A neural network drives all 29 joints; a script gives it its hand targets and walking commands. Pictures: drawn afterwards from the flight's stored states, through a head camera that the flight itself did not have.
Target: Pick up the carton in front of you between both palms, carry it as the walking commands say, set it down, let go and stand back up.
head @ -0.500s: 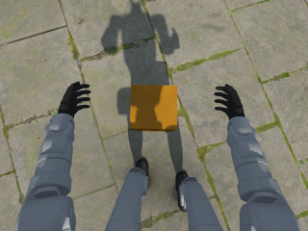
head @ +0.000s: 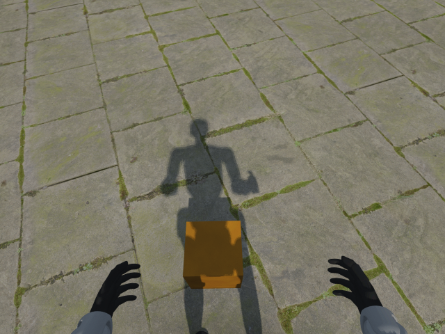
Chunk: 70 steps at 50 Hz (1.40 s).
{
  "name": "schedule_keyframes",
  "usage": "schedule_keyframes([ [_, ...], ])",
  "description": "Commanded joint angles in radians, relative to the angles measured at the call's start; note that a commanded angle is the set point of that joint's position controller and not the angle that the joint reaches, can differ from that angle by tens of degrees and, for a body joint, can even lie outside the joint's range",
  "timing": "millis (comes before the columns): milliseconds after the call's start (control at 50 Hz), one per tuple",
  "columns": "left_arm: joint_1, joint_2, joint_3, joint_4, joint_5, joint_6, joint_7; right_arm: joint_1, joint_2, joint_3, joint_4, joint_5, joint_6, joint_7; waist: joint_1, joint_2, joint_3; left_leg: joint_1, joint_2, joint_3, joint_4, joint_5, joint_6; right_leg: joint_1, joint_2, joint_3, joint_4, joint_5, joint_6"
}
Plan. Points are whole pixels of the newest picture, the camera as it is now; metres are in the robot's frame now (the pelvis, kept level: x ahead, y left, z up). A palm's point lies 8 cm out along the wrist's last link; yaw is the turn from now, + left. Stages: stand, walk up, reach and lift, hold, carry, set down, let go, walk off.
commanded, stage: let go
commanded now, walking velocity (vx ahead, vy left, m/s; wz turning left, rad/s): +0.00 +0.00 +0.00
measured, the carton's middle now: (214, 256) +0.41 +0.07 -0.65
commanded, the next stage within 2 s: stand in 0.46 s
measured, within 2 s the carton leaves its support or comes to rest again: neither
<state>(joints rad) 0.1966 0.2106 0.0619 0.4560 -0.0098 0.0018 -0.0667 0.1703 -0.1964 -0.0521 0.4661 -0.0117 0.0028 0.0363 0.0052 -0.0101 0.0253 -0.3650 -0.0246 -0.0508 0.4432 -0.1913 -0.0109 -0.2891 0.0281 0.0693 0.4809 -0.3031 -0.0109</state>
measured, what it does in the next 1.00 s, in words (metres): stands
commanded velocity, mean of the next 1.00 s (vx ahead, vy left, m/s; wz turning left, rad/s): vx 0.00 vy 0.00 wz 0.00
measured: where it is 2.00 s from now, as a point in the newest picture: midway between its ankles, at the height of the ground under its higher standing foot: outside the picture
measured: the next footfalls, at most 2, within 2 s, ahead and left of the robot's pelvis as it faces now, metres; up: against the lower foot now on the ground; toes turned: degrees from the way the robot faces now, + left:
none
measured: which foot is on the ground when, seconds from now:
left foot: down 0.00-1.00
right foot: down 0.00-1.00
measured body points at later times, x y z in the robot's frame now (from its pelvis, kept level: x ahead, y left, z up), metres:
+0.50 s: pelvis +0.01 +0.01 +0.00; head +0.02 +0.01 +0.45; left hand +0.18 +0.25 -0.08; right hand +0.17 -0.23 -0.08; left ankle +0.02 +0.13 -0.74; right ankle -0.04 -0.11 -0.74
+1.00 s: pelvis +0.02 +0.02 +0.00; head +0.03 +0.03 +0.45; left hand +0.16 +0.31 -0.11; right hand +0.16 -0.28 -0.09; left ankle +0.02 +0.13 -0.74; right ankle -0.04 -0.11 -0.74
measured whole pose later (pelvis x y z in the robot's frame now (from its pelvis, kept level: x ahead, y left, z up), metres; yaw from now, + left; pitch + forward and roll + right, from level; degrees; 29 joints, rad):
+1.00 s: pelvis +0.02 +0.02 +0.00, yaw -2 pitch +0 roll +0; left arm 0.21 0.35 0.03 0.72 0.03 0.01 0.02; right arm 0.13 -0.32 -0.03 0.82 -0.04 0.00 -0.02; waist 0.00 -0.03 0.01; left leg -0.21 -0.03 -0.01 0.50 -0.28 0.02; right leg -0.11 0.01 0.09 0.47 -0.35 0.01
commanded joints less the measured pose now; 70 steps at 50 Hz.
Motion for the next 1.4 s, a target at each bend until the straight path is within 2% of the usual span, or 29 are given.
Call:
schedule_keyframes([
  [0, -0.009, 0.109, 0.019, -0.116, 0.002, 0.01, -0.001, -0.008, -0.078, -0.007, -0.11, 0.007, 0.005, 0.01, -0.002, -0.044, -0.101, 0.338, -0.034, 0.055, -0.026, 0.161, -0.006, -0.029, -0.018, -0.031, -0.15, 0.181, 0.034],
  [100, -0.013, 0.121, 0.021, -0.132, 0.015, 0.068, -0.01, 0.003, -0.083, 0.002, -0.128, 0.014, 0.054, 0.022, -0.003, -0.056, 0.024, 0.432, -0.051, 0.071, -0.015, 0.101, -0.005, -0.082, -0.047, -0.017, -0.206, 0.075, 0.018],
  [180, -0.022, 0.123, 0.025, -0.133, 0.023, 0.103, -0.016, -0.006, -0.088, 0.001, -0.127, 0.015, 0.085, 0.026, -0.001, -0.044, 0.059, 0.458, -0.05, 0.073, -0.001, 0.099, -0.006, -0.083, -0.049, -0.015, -0.202, 0.066, 0.013],
  [320, 0.005, 0.108, 0.022, -0.137, 0.028, 0.121, -0.008, 0.005, -0.093, -0.013, -0.126, -0.002, 0.107, 0.028, -0.004, -0.008, 0.016, 0.445, -0.035, 0.06, -0.016, 0.191, -0.002, 0.04, -0.01, -0.036, -0.145, 0.219, 0.028],
  [400, 0.007, 0.102, 0.02, -0.136, 0.028, 0.118, -0.004, 0.0, -0.095, -0.019, -0.125, -0.01, 0.106, 0.03, -0.005, -0.003, -0.001, 0.454, -0.029, 0.048, -0.023, 0.247, 0.001, 0.061, 0.002, -0.045, -0.131, 0.259, 0.031],
  [420, -0.014, 0.135, 0.025, -0.185, 0.05, 0.17, 0.022, 0.069, -0.103, -0.019, -0.063, 0.003, 0.078, 0.007, -0.012, 0.028, -0.059, 0.426, -0.051, 0.054, 0.014, 0.247, -0.014, 0.119, 0.003, -0.049, -0.097, 0.335, 0.029],
  [440, 0.004, 0.126, 0.009, -0.171, 0.039, 0.182, 0.033, 0.047, -0.1, -0.013, -0.088, 0.008, 0.071, -0.003, -0.014, 0.006, -0.055, 0.412, -0.052, 0.05, 0.015, 0.245, -0.009, 0.112, 0.005, -0.043, -0.085, 0.36, 0.034],
  [460, -0.026, 0.232, 0.028, -0.049, 0.022, 0.118, 0.074, -0.011, -0.221, -0.032, 0.051, -0.03, 0.052, -0.039, 0.02, -0.076, -0.015, 0.242, 0.059, 0.017, 0.026, 0.215, -0.022, 0.053, -0.043, -0.026, -0.071, 0.221, 0.056],
  [520, -0.005, 0.206, 0.021, -0.008, 0.045, 0.059, 0.083, -0.015, -0.214, -0.03, 0.095, -0.038, 0.023, -0.054, 0.003, -0.02, -0.026, 0.183, 0.063, -0.01, 0.005, 0.037, -0.008, 0.05, -0.056, 0.023, -0.076, 0.061, 0.034],
  [540, -0.01, 0.199, 0.02, 0.003, 0.046, 0.05, 0.082, -0.026, -0.214, -0.029, 0.111, -0.036, 0.017, -0.056, 0.004, 0.002, -0.029, 0.176, 0.067, -0.019, -0.005, 0.019, -0.005, 0.051, -0.055, 0.023, -0.068, 0.061, 0.03],
  [580, -0.011, 0.202, 0.019, 0.031, 0.046, 0.037, 0.077, -0.043, -0.224, -0.028, 0.142, -0.034, 0.005, -0.054, 0.008, 0.017, -0.057, 0.183, 0.077, -0.03, -0.003, 0.07, 0.005, 0.069, -0.058, 0.022, -0.053, 0.115, 0.028],
  [680, -0.003, 0.236, 0.021, 0.091, 0.046, 0.016, 0.084, -0.044, -0.242, -0.025, 0.204, -0.031, -0.009, -0.057, 0.001, 0.025, -0.092, 0.229, 0.089, -0.036, 0.02, 0.214, 0.016, 0.087, -0.07, 0.033, -0.043, 0.221, 0.025],
  [840, 0.009, 0.266, 0.011, 0.165, 0.045, 0.003, 0.093, -0.052, -0.279, -0.022, 0.269, -0.028, -0.016, -0.063, -0.005, 0.03, -0.09, 0.262, 0.104, -0.049, 0.017, 0.284, 0.026, 0.1, -0.077, 0.04, -0.044, 0.279, 0.021],
  [1040, 0.0, 0.28, -0.001, 0.232, 0.04, -0.006, 0.097, -0.073, -0.291, -0.015, 0.329, -0.023, -0.019, -0.062, -0.006, 0.006, -0.075, 0.265, 0.105, -0.048, -0.001, 0.267, 0.03, 0.119, -0.09, 0.051, -0.069, 0.296, 0.016],
  [1380, -0.022, 0.306, -0.015, 0.327, 0.036, -0.014, 0.093, -0.086, -0.315, -0.001, 0.42, -0.015, -0.021, -0.057, -0.009, 0.005, -0.036, 0.264, 0.114, -0.058, -0.06, 0.168, 0.031, 0.126, -0.107, 0.074, -0.134, 0.227, 0.007],
])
